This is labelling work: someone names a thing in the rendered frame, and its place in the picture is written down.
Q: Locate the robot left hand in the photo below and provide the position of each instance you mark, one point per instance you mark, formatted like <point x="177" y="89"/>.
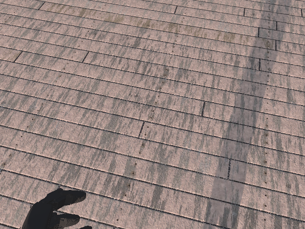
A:
<point x="41" y="215"/>

